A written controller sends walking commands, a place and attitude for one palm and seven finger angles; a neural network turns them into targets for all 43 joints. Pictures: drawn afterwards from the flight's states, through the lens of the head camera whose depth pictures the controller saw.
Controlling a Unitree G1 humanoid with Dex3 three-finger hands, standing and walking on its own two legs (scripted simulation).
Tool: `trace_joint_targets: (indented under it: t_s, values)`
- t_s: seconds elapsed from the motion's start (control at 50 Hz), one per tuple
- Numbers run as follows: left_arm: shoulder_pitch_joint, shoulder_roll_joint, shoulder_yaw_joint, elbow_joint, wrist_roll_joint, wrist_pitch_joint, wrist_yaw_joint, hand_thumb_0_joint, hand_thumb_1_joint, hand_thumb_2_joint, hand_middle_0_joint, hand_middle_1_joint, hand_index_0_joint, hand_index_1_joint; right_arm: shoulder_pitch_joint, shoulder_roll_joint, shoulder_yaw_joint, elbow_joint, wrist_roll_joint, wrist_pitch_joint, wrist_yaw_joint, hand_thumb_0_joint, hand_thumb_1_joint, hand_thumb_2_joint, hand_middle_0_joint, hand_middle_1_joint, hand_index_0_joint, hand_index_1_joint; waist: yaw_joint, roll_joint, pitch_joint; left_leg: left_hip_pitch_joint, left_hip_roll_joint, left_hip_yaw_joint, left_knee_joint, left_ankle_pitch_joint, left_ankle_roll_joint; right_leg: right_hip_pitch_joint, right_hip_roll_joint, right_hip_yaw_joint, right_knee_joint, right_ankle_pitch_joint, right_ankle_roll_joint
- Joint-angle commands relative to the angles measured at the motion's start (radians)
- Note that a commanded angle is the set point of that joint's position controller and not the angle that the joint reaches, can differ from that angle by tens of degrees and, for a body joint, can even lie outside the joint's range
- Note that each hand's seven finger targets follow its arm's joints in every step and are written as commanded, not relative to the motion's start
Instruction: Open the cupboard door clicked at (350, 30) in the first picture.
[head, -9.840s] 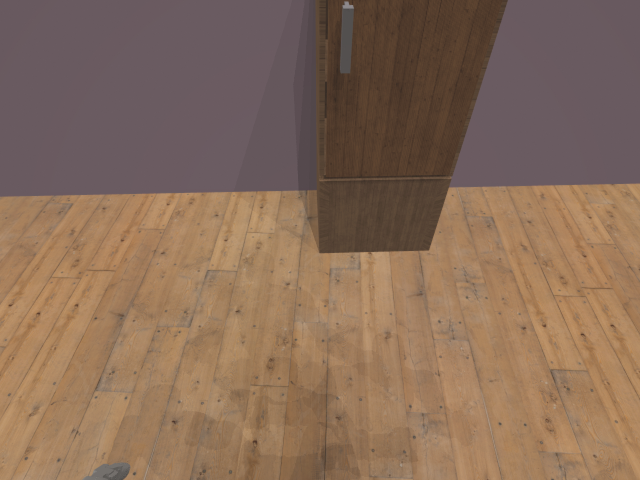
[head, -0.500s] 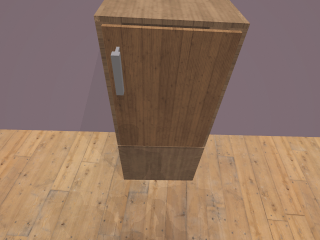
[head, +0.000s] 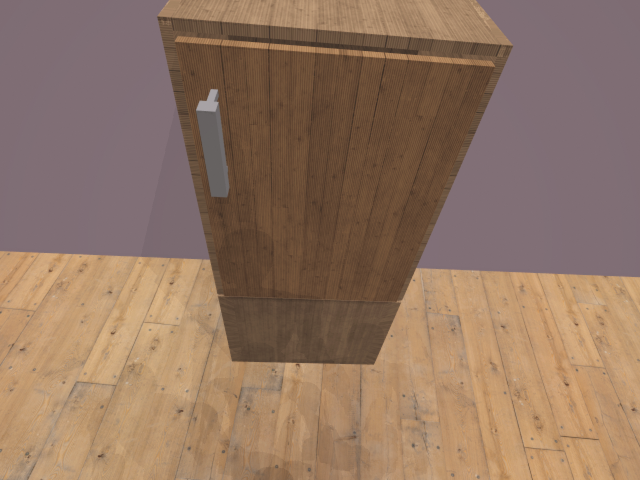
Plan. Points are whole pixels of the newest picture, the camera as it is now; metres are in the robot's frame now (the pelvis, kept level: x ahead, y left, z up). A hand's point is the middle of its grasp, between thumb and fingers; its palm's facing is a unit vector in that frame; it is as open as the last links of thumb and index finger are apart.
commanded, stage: come to a stop and stand still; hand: left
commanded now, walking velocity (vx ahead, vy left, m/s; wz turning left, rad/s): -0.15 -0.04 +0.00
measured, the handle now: (217, 144) +0.53 +0.22 +0.12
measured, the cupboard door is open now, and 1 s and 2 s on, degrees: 0 0 0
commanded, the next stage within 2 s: look again from close up in 0.72 s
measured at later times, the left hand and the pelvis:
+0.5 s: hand out of the picture +0.00 +0.15 -0.16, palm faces +0.04 -0.98 -0.21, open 7.3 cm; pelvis -0.03 -0.03 +0.01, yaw +2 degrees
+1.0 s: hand out of the picture -0.03 +0.15 -0.17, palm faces +0.04 -0.98 -0.18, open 7.4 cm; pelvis -0.02 -0.01 +0.01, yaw +1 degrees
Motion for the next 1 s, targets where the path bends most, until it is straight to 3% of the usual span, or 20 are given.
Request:
trace_joint_targets:
  t_s: [0.0, 0.02, 0.06, 0.14, 0.22, 0.32, 0.42, 0.5, 0.62, 0.68, 0.7, 0.72, 0.74, 0.76, 0.8, 0.86, 0.92, 0.98]
  values:
    - [0.086, 0.065, 0.011, -0.030, 0.002, -0.011, 0.009, 0.000, 0.900, 0.900, -0.200, -0.300, -0.200, -0.300, 0.041, -0.125, -0.024, -0.031, 0.004, -0.003, -0.009, 0.000, -0.900, -0.900, 0.200, 0.300, 0.200, 0.300, -0.008, 0.125, 0.021, 0.099, 0.204, -0.197, -0.150, 0.694, 0.072, -0.058, -0.052, 0.043, -0.165, 0.315, 0.005]
    - [0.068, 0.078, 0.013, -0.042, 0.002, -0.011, 0.007, 0.000, 0.900, 0.900, -0.200, -0.300, -0.200, -0.300, 0.043, -0.121, -0.029, -0.038, 0.005, -0.002, -0.006, 0.000, -0.900, -0.900, 0.200, 0.300, 0.200, 0.300, -0.018, 0.104, -0.001, 0.095, 0.177, -0.176, -0.154, 0.576, 0.043, -0.050, -0.067, 0.054, -0.169, 0.392, 0.000]
    - [0.045, 0.090, 0.019, -0.065, 0.006, -0.016, 0.008, 0.000, 0.900, 0.900, -0.200, -0.300, -0.200, -0.300, 0.042, -0.108, -0.038, -0.041, 0.001, 0.007, -0.003, 0.000, -0.900, -0.900, 0.200, 0.300, 0.200, 0.300, -0.026, 0.033, -0.024, 0.109, 0.141, -0.147, -0.108, 0.518, 0.018, -0.055, -0.089, 0.077, -0.164, 0.569, -0.014]
    - [-0.001, 0.110, 0.023, -0.108, 0.004, -0.020, 0.011, 0.000, 0.900, 0.900, -0.200, -0.300, -0.200, -0.300, 0.037, -0.082, -0.037, -0.055, -0.005, 0.016, 0.008, 0.000, -0.900, -0.900, 0.200, 0.300, 0.200, 0.300, -0.033, 0.034, -0.072, 0.089, 0.110, -0.120, -0.100, 0.366, -0.009, -0.022, -0.121, 0.102, -0.175, 0.619, -0.032]
    - [-0.049, 0.124, 0.021, -0.120, -0.001, -0.020, 0.007, 0.000, 0.900, 0.900, -0.200, -0.300, -0.200, -0.300, 0.019, -0.083, -0.029, -0.056, -0.009, 0.019, 0.016, 0.000, -0.900, -0.900, 0.200, 0.300, 0.200, 0.300, -0.031, 0.064, -0.031, 0.069, 0.109, -0.129, -0.142, 0.271, -0.017, -0.044, -0.113, 0.106, -0.211, 0.485, -0.036]
    - [-0.085, 0.137, 0.016, -0.119, -0.004, -0.021, 0.000, 0.000, 0.900, 0.900, -0.200, -0.300, -0.200, -0.300, 0.018, -0.094, -0.019, -0.043, -0.011, 0.023, 0.025, 0.000, -0.900, -0.900, 0.200, 0.300, 0.200, 0.300, -0.029, 0.045, 0.041, 0.044, 0.101, -0.143, -0.198, 0.140, -0.023, -0.075, -0.109, 0.109, -0.298, 0.264, -0.036]
    - [-0.093, 0.145, 0.012, -0.107, -0.008, -0.025, -0.004, 0.000, 0.900, 0.900, -0.200, -0.300, -0.200, -0.300, 0.044, -0.096, -0.009, -0.015, -0.012, 0.023, 0.030, 0.000, -0.900, -0.900, 0.200, 0.300, 0.200, 0.300, -0.030, 0.048, 0.070, 0.049, 0.095, -0.151, -0.228, 0.107, -0.029, -0.084, -0.107, 0.110, -0.353, 0.159, -0.039]
    - [-0.079, 0.136, 0.009, -0.090, -0.011, -0.027, -0.004, 0.000, 0.900, 0.900, -0.200, -0.300, -0.200, -0.300, 0.073, -0.088, -0.003, 0.007, -0.013, 0.023, 0.030, 0.000, -0.900, -0.900, 0.200, 0.300, 0.200, 0.300, -0.030, 0.056, 0.069, 0.057, 0.093, -0.151, -0.236, 0.109, -0.031, -0.081, -0.105, 0.106, -0.367, 0.144, -0.042]
    - [-0.037, 0.113, 0.004, -0.064, -0.014, -0.034, -0.002, 0.000, 0.900, 0.900, -0.200, -0.300, -0.200, -0.300, 0.110, -0.073, 0.003, 0.033, -0.010, 0.014, 0.024, 0.000, -0.900, -0.900, 0.200, 0.300, 0.200, 0.300, -0.028, 0.070, 0.036, 0.069, 0.099, -0.147, -0.232, 0.163, -0.031, -0.036, -0.101, 0.095, -0.353, 0.241, -0.043]
    - [-0.013, 0.098, 0.001, -0.051, -0.014, -0.035, 0.000, 0.000, 0.900, 0.900, -0.200, -0.300, -0.200, -0.300, 0.121, -0.061, 0.004, 0.042, -0.007, 0.014, 0.020, 0.000, -0.900, -0.900, 0.200, 0.300, 0.200, 0.300, -0.027, 0.066, 0.056, 0.066, 0.098, -0.145, -0.231, 0.159, -0.031, -0.043, -0.096, 0.095, -0.357, 0.242, -0.041]
    - [0.029, 0.113, -0.009, -0.029, 0.007, -0.055, 0.038, 0.000, 0.900, 0.900, -0.200, -0.300, -0.200, -0.300, 0.007, -0.104, 0.000, -0.028, -0.008, 0.000, 0.030, 0.000, -0.900, -0.900, 0.200, 0.300, 0.200, 0.300, 0.004, 0.129, 0.142, -0.038, 0.084, -0.110, 0.002, 0.127, -0.061, -0.103, -0.168, 0.194, -0.347, 0.678, 0.010]
    - [-0.034, 0.172, 0.000, -0.078, -0.002, -0.063, 0.029, 0.000, 0.900, 0.900, -0.200, -0.300, -0.200, -0.300, 0.096, -0.041, -0.002, -0.044, -0.007, 0.022, 0.036, 0.000, -0.900, -0.900, 0.200, 0.300, 0.200, 0.300, -0.082, 0.130, 0.064, -0.008, 0.063, -0.144, 0.022, -0.012, -0.048, -0.119, -0.214, 0.200, -0.371, 0.373, -0.056]
    - [-0.083, 0.177, 0.008, -0.097, -0.001, -0.072, 0.022, 0.000, 0.900, 0.900, -0.200, -0.300, -0.200, -0.300, 0.123, -0.042, 0.000, -0.040, -0.014, 0.028, 0.045, 0.000, -0.900, -0.900, 0.200, 0.300, 0.200, 0.300, -0.085, 0.135, 0.032, 0.024, 0.066, -0.138, 0.025, 0.002, -0.053, -0.141, -0.212, 0.180, -0.377, 0.231, -0.097]
    - [-0.089, 0.164, 0.009, -0.105, -0.002, -0.075, 0.018, 0.000, 0.900, 0.900, -0.200, -0.300, -0.200, -0.300, 0.148, -0.044, -0.003, -0.047, -0.014, 0.025, 0.044, 0.000, -0.900, -0.900, 0.200, 0.300, 0.200, 0.300, -0.092, 0.098, 0.008, 0.037, 0.051, -0.141, 0.011, 0.032, -0.048, -0.136, -0.172, 0.160, -0.355, 0.171, -0.106]
    - [-0.082, 0.122, 0.007, -0.099, -0.006, -0.070, 0.016, 0.000, 0.900, 0.900, -0.200, -0.300, -0.200, -0.300, 0.163, -0.051, -0.002, -0.054, -0.015, 0.014, 0.039, 0.000, -0.900, -0.900, 0.200, 0.300, 0.200, 0.300, -0.084, 0.053, 0.015, 0.048, 0.057, -0.147, -0.043, 0.081, -0.037, -0.148, -0.143, 0.132, -0.320, 0.161, -0.102]
    - [-0.059, 0.095, 0.003, -0.093, -0.006, -0.050, 0.011, 0.000, 0.900, 0.900, -0.200, -0.300, -0.200, -0.300, 0.152, -0.063, 0.001, -0.060, -0.016, 0.008, 0.033, 0.000, -0.900, -0.900, 0.200, 0.300, 0.200, 0.300, -0.058, 0.110, 0.070, 0.000, 0.078, -0.188, -0.127, 0.110, -0.011, -0.130, -0.073, 0.085, -0.248, 0.122, -0.067]
    - [-0.035, 0.084, 0.001, -0.086, -0.008, -0.042, 0.009, 0.000, 0.900, 0.900, -0.200, -0.300, -0.200, -0.300, 0.131, -0.080, -0.001, -0.060, -0.014, 0.005, 0.027, 0.000, -0.900, -0.900, 0.200, 0.300, 0.200, 0.300, -0.039, 0.055, 0.074, -0.036, 0.089, -0.207, -0.167, 0.094, 0.002, -0.085, -0.062, 0.075, -0.231, 0.148, -0.054]
    - [-0.035, 0.089, 0.003, -0.086, -0.009, -0.041, 0.010, 0.000, 0.900, 0.900, -0.200, -0.300, -0.200, -0.300, 0.127, -0.085, 0.001, -0.048, -0.015, -0.002, 0.025, 0.000, -0.900, -0.900, 0.200, 0.300, 0.200, 0.300, -0.032, 0.066, 0.045, 0.000, 0.091, -0.204, -0.176, 0.161, 0.006, -0.059, -0.069, 0.067, -0.214, 0.215, -0.045]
